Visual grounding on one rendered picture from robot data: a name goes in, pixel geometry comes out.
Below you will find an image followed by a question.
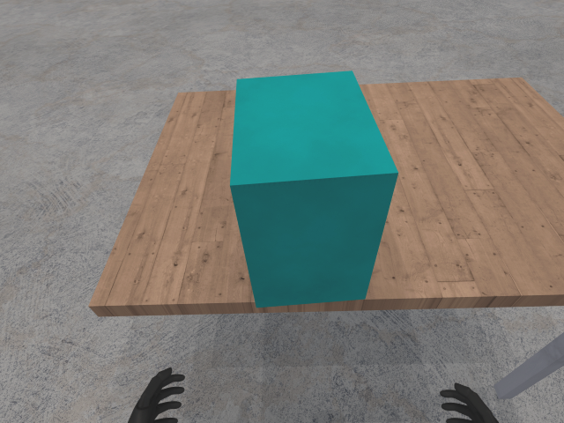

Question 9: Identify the right robot hand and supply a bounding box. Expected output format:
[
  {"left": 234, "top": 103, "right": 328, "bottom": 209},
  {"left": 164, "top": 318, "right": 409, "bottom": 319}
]
[{"left": 440, "top": 383, "right": 499, "bottom": 423}]

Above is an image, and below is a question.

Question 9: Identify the carton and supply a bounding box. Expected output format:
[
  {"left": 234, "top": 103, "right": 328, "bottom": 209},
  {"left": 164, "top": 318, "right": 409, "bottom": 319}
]
[{"left": 230, "top": 70, "right": 398, "bottom": 308}]

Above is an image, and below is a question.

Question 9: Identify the left robot hand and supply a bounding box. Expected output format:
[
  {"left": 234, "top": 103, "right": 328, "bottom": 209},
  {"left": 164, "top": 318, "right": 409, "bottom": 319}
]
[{"left": 128, "top": 367, "right": 185, "bottom": 423}]

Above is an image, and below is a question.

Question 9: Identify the table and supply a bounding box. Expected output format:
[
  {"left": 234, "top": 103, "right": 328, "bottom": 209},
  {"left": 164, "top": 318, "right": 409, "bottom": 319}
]
[{"left": 88, "top": 78, "right": 564, "bottom": 399}]

